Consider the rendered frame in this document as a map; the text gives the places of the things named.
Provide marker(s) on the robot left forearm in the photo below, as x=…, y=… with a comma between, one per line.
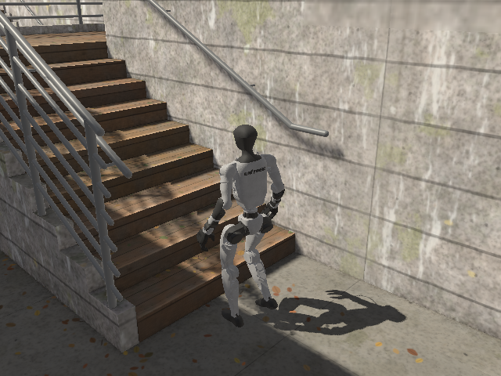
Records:
x=215, y=217

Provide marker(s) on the robot right forearm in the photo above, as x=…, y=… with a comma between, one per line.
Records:
x=276, y=198

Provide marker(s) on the robot left hand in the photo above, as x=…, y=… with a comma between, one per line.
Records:
x=202, y=239

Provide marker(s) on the right robot thigh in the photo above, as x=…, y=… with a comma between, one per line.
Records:
x=250, y=254

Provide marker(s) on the robot right foot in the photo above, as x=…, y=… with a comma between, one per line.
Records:
x=271, y=303

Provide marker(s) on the robot right upper arm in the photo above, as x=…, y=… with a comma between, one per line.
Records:
x=274, y=174

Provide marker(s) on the robot left upper arm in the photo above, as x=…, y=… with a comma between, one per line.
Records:
x=226, y=173

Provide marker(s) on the robot right hand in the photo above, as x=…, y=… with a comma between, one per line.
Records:
x=268, y=209

